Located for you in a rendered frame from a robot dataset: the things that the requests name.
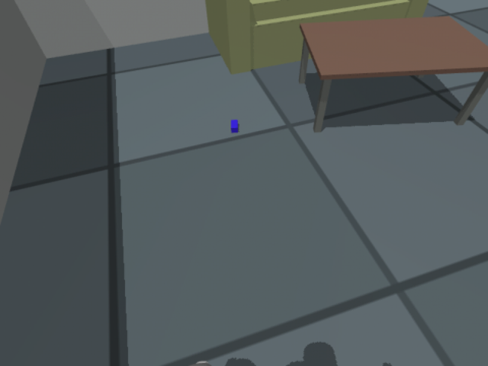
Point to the coffee table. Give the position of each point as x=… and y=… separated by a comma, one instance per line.
x=392, y=47

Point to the sofa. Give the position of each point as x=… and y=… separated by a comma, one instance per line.
x=252, y=34

